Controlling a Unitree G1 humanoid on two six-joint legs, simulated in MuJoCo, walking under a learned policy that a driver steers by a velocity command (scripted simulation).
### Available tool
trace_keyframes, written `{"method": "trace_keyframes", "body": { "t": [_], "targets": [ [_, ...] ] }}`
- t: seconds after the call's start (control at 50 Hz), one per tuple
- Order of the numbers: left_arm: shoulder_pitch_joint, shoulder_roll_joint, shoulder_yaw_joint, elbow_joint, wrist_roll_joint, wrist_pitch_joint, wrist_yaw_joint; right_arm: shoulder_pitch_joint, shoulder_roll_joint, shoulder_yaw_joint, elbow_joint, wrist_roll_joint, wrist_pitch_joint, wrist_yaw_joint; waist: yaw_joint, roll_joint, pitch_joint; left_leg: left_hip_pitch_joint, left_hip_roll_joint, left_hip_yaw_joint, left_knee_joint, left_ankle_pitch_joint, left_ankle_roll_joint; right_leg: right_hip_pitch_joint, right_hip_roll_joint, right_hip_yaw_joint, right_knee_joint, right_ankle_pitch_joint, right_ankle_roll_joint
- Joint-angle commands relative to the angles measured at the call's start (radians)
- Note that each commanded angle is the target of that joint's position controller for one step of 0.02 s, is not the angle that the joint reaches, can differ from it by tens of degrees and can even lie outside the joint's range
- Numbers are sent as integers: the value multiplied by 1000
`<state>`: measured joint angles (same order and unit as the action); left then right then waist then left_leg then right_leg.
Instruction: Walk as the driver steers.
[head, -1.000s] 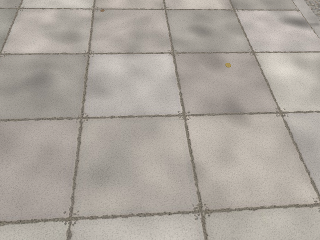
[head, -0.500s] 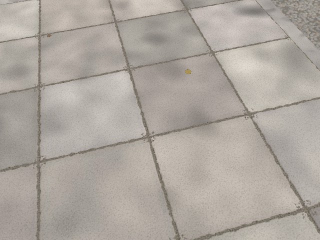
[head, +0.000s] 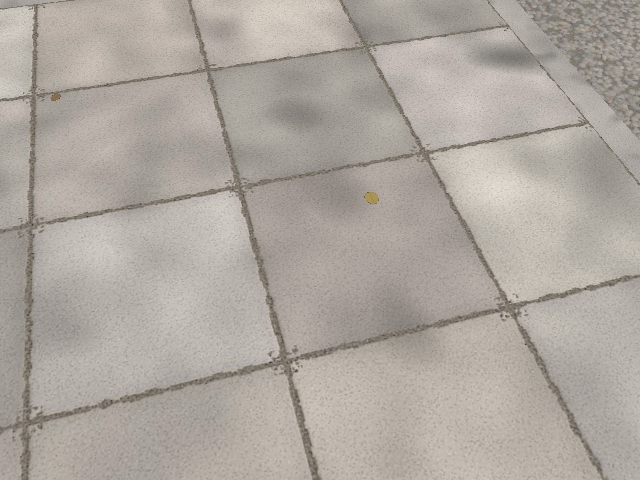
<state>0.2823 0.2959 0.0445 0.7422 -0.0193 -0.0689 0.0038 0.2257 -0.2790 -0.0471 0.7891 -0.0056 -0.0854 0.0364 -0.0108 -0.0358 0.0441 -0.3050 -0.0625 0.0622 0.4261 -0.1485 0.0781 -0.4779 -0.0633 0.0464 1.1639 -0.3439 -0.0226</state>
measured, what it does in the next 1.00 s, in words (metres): walks ahead, turning left: right foot, then left foot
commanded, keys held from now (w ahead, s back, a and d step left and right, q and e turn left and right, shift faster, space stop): w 0.26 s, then w+q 0.20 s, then q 0.54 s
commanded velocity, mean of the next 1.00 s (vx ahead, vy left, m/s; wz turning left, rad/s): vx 0.34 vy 0.00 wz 0.30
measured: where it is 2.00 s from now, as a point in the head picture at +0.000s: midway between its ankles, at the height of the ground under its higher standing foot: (258, 397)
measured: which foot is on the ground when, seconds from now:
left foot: down 0.00-0.36, up 0.38-0.80, down 0.82-1.00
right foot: up 0.00-0.34, down 0.36-0.82, up 0.84-1.00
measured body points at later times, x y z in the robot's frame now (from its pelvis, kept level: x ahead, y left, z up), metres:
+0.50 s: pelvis +0.29 -0.07 +0.00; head +0.32 -0.08 +0.45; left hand +0.41 +0.21 -0.10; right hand +0.37 -0.34 -0.13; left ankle +0.19 +0.07 -0.65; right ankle +0.34 -0.16 -0.74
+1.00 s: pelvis +0.44 -0.02 +0.00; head +0.48 +0.02 +0.44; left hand +0.51 +0.30 -0.12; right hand +0.68 -0.23 -0.09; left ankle +0.50 +0.08 -0.74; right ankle +0.46 -0.18 -0.66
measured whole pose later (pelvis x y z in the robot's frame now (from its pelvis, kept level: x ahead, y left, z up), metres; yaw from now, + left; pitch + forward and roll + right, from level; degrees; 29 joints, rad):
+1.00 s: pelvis +0.44 -0.02 +0.00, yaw +21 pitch +3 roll -1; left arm 0.07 0.30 0.06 0.74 0.01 -0.01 0.03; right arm 0.17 -0.30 -0.08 0.64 0.00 0.01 0.01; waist -0.02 -0.02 0.08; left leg -0.43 -0.08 -0.04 0.48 -0.10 0.08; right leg -0.52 0.00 0.05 1.13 -0.47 0.05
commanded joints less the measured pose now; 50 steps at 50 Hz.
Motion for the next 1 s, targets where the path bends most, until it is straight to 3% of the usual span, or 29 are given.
{"method": "trace_keyframes", "body": {
  "t": [0.02, 0.08, 0.16, 0.24, 0.3, 0.32, 0.34, 0.36, 0.38, 0.4, 0.42, 0.44, 0.46, 0.48, 0.54, 0.58, 0.64, 0.74, 0.78, 0.8, 0.82, 0.84, 0.86, 0.88, 0.9, 0.92, 0.94, 0.96, 1.0],
  "targets": [
    [57, 69, 22, -53, 8, 6, 6, -20, -114, -26, -49, 4, -28, -5, 36, 105, -62, 93, 283, -298, -280, 87, 196, -110, -82, 33, -53, 64, 23],
    [-46, 56, 14, -84, 19, 6, 8, 11, -143, -34, -27, 7, -27, -17, 13, 85, -20, 97, 261, -217, -310, 151, 186, -175, -93, 18, -214, 222, 51],
    [-189, 26, 1, -110, 12, -13, -9, 69, -167, -36, -4, 19, -13, -26, -47, 76, 1, 131, 220, -126, -301, 167, 137, -122, -49, -29, -490, 430, 51],
    [-289, 40, 4, -145, 1, -23, -32, 141, -185, -41, 32, 27, 10, -27, -82, 87, 22, 261, 279, -152, -251, 157, 127, -143, -22, -31, -607, 410, 28],
    [-267, 71, 17, -153, 5, -31, -43, 144, -198, -48, 47, 32, 29, -35, -43, 105, 7, 335, 316, -194, -162, 260, 101, -82, 1, -26, -661, 289, -10],
    [-193, 91, 29, -135, 7, -34, -41, 121, -205, -49, 44, 33, 34, -37, 8, 112, -30, 328, 298, -186, -79, 382, 85, 27, 27, -47, -692, 272, -28],
    [-48, 135, 53, -93, 12, -36, -33, 112, -182, -39, 40, 28, 37, -38, 80, 95, -126, 275, 243, -152, 90, 460, 58, 244, 39, -61, -704, 289, -55],
    [134, 211, 76, -65, 27, -33, -21, 110, -116, -13, 11, 4, 33, -38, 148, 1, -292, 86, 177, -108, 391, 243, 16, 553, -132, 106, -655, 321, -117],
    [173, 285, 91, -49, 34, -25, -21, 250, -3, 19, -6, 15, 13, -33, 81, -275, -419, -304, 9, -83, 730, -374, -49, 873, -363, 556, -750, 121, -264],
    [179, 175, 66, -58, 27, -23, -21, 197, -116, -5, 13, 40, 1, -30, 131, -177, -403, -408, 46, -205, 851, -426, -48, 843, -350, 634, -831, -21, -251],
    [116, 134, 51, -59, 24, -25, -16, 108, -167, -24, -14, 58, -4, -29, 128, -123, -254, -466, 89, -195, 878, -342, -42, 729, -323, 476, -848, 1, -207],
    [52, 111, 43, -61, 26, -26, -15, 59, -157, -24, -25, 50, -3, -33, 100, -63, -180, -443, 135, -171, 850, -257, -47, 604, -284, 362, -871, 85, -186],
    [1, 82, 35, -58, 26, -29, -17, 36, -147, -29, -30, 37, 4, -35, 74, -52, -116, -416, 160, -171, 798, -200, -53, 499, -248, 272, -907, 155, -174],
    [-38, 65, 30, -57, 36, -37, -18, 57, -134, -33, -24, 36, 18, -36, 39, -71, -84, -349, 177, -177, 770, -163, -63, 417, -226, 192, -935, 284, -164],
    [-102, 77, 39, -42, 38, -53, -13, 89, -83, -33, -28, 32, 59, -44, -17, -54, -49, -283, 166, -151, 705, -149, -100, 312, -211, 12, -947, 692, -172],
    [-118, 102, 49, -30, 36, -47, 0, 54, -62, -29, -57, 21, 71, -44, -21, -52, -37, -296, 164, -127, 587, -67, -117, 303, -200, -76, -955, 764, -171],
    [-124, 121, 55, -22, 31, -24, 22, -19, -39, -21, -92, 16, 71, -21, 7, -51, -51, -224, 151, -72, 377, 119, -111, 308, -165, -187, -946, 742, -153],
    [-111, 156, 70, 1, -1, 14, 33, -90, -79, -42, -159, 10, 81, 14, 21, -49, -68, -203, 128, -43, 231, 78, -64, 431, -221, -201, -837, 721, -132],
    [-137, 167, 78, -4, -18, 28, 36, -48, -106, -58, -166, 7, 87, 18, -10, -54, -82, -144, 91, -8, 185, 4, -27, 442, -222, -207, -713, 797, -107],
    [-147, 157, 76, -6, -24, 34, 37, 28, -127, -74, -150, 7, 84, 15, -52, -28, -115, -36, 52, 15, 103, 59, 2, 422, -186, -233, -578, 808, -76],
    [-91, 133, 69, 2, -8, 34, 33, 107, -195, -100, -135, 4, 80, -4, -77, 76, -167, 131, 54, -47, 27, 355, 45, 341, -107, -256, -375, 666, -13],
    [-51, 57, 44, -29, 53, 31, 24, 118, -299, -119, -153, 0, 84, -31, -23, 326, -220, 366, 290, -382, 82, 892, 169, 29, 21, -262, -39, -80, 69],
    [-3, 64, 31, -39, 47, 26, 12, 89, -299, -104, -196, -19, 73, -25, -6, 317, -414, 498, 459, -725, 16, 768, 373, -130, 138, -38, 208, -404, 97],
    [-65, 125, 46, -35, 14, 29, 5, 49, -239, -93, -215, -6, 68, -14, -47, 168, -401, 454, 413, -646, -30, 584, 341, -174, 88, 57, 233, -327, 82],
    [-123, 124, 45, -51, 6, 34, 8, 0, -199, -81, -215, 11, 64, -15, -30, 120, -295, 360, 360, -547, -43, 438, 279, -203, 59, 49, 184, -245, 67],
    [-144, 115, 46, -41, 21, 41, 21, -35, -172, -74, -213, 23, 69, -21, -10, 50, -222, 260, 314, -492, -63, 324, 224, -197, 28, 49, 103, -182, 68],
    [-155, 126, 51, -46, 30, 52, 32, -65, -156, -68, -217, 25, 76, -30, 10, 69, -187, 170, 284, -459, -82, 266, 198, -151, 16, 52, 30, -140, 69],
    [-148, 122, 52, -46, 30, 60, 32, -80, -159, -68, -226, 13, 83, -37, 27, 100, -176, 103, 254, -439, -99, 242, 184, -92, 28, 41, -10, -108, 70],
    [-128, 92, 45, -39, 27, 64, 33, -82, -172, -75, -235, 0, 90, -48, 34, 130, -183, 70, 227, -415, -104, 259, 178, -45, 52, 28, -114, -83, 84]
  ]
}}
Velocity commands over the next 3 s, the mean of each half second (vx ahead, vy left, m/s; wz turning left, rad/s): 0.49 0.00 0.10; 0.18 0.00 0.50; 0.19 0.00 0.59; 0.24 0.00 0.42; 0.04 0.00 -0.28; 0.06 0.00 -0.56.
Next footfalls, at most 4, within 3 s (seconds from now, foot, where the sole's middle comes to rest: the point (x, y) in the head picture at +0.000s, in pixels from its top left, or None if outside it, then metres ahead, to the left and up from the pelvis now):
0.36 right None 0.38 -0.16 -0.77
0.82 left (281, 443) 0.54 0.09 -0.77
1.26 right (384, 418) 0.59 -0.13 -0.77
1.74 left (204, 428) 0.57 0.25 -0.77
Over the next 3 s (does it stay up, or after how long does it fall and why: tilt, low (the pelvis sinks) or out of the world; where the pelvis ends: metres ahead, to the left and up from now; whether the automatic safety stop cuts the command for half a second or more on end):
stays up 0.65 0.15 -0.01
